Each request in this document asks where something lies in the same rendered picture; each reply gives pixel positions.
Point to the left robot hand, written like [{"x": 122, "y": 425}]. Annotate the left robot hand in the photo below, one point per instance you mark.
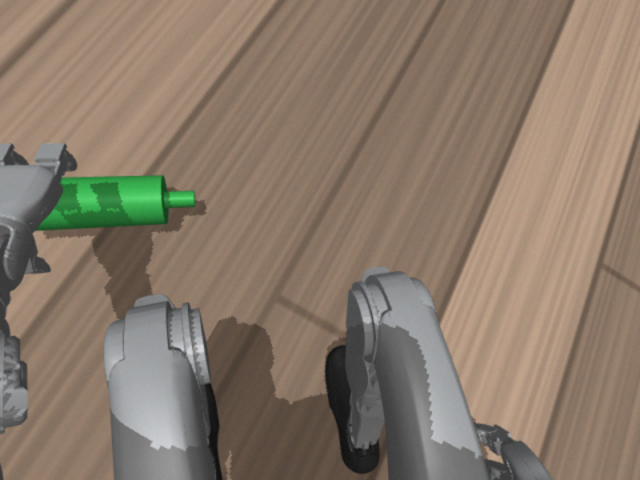
[{"x": 29, "y": 193}]

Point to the right robot hand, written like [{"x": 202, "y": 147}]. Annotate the right robot hand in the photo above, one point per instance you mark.
[{"x": 520, "y": 463}]

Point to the left robot arm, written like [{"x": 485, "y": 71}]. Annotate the left robot arm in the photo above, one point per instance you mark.
[{"x": 16, "y": 243}]

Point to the left robot foot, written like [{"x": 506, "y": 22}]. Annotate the left robot foot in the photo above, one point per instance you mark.
[{"x": 214, "y": 429}]

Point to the bottle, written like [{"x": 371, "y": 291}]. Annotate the bottle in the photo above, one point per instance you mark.
[{"x": 93, "y": 202}]

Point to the right robot foot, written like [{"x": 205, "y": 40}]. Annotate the right robot foot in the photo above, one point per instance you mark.
[{"x": 338, "y": 390}]

